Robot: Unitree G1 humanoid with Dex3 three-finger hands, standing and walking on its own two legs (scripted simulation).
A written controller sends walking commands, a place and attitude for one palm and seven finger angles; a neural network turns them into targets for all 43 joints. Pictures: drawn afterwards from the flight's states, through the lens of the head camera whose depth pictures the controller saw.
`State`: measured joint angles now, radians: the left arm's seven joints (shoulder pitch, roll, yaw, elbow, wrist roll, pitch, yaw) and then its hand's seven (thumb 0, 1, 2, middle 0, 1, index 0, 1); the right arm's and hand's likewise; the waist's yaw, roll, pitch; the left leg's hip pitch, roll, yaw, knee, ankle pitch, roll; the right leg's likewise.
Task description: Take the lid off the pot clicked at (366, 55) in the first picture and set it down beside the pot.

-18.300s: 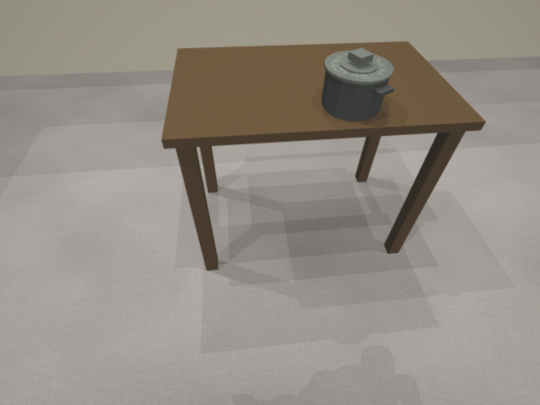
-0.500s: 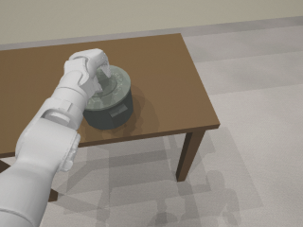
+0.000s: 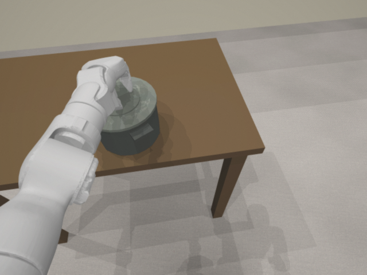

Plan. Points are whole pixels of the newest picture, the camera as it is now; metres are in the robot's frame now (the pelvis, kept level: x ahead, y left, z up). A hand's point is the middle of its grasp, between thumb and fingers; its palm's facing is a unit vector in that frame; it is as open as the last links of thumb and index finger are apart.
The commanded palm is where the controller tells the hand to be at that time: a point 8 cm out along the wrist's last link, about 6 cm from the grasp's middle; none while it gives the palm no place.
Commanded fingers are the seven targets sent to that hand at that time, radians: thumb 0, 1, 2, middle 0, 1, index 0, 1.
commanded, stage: close the fingers and squeeze the knob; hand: left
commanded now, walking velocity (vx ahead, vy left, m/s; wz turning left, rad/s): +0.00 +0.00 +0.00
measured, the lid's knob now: (116, 93) +0.52 +0.11 +0.10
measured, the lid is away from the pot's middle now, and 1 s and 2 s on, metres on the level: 0.00 0.01 0.01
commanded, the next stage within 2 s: lift the lid straight up in 0.12 s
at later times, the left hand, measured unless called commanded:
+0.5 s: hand (112, 94) +0.50 +0.11 +0.12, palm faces -0.38 -0.11 -0.92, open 8.1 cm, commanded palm +0.50 +0.13 +0.20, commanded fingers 0.00 0.57 0.96 -0.79 -1.09 -0.83 -1.08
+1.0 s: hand (109, 82) +0.49 +0.11 +0.16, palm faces -0.37 -0.11 -0.92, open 8.0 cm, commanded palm +0.50 +0.12 +0.24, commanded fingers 0.00 0.57 0.96 -0.79 -1.09 -0.83 -1.08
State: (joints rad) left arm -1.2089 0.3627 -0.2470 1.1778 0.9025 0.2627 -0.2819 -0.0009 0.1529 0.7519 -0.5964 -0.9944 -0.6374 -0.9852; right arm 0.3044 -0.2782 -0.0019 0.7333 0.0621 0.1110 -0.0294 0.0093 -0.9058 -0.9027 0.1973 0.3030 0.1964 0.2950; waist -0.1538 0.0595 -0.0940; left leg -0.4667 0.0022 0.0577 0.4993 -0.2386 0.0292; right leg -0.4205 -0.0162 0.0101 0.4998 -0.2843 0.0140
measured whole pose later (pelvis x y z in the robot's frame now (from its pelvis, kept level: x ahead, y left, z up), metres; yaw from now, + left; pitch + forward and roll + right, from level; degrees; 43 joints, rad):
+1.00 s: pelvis +0.00 -0.01 +0.00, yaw +2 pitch +9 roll +0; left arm -1.24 0.36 -0.27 1.11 0.88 0.28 -0.37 0.02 0.15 0.76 -0.60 -0.98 -0.67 -0.98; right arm 0.27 -0.28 0.00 0.74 0.06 0.04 -0.04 0.01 -0.91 -0.90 0.20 0.30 0.20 0.30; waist -0.13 0.07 -0.07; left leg -0.39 -0.01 0.03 0.45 -0.22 0.02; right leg -0.35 -0.02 -0.01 0.47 -0.28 0.01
